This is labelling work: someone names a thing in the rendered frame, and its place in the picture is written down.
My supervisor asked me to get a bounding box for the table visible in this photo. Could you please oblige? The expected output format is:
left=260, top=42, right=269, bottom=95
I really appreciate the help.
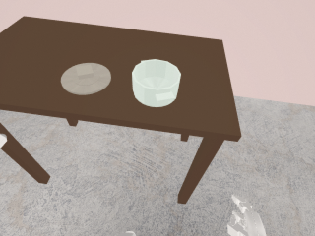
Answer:
left=0, top=16, right=242, bottom=204

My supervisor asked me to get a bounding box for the pot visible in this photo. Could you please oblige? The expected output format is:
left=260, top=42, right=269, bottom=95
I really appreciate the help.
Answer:
left=132, top=59, right=181, bottom=107

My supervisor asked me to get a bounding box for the right robot hand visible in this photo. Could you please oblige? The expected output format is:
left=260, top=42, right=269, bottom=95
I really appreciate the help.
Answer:
left=227, top=193, right=267, bottom=236

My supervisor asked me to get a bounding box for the knob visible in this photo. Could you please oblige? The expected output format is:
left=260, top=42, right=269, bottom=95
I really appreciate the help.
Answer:
left=76, top=64, right=95, bottom=80

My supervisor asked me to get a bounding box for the lid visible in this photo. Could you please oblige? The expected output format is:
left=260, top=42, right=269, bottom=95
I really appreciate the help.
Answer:
left=60, top=63, right=111, bottom=95

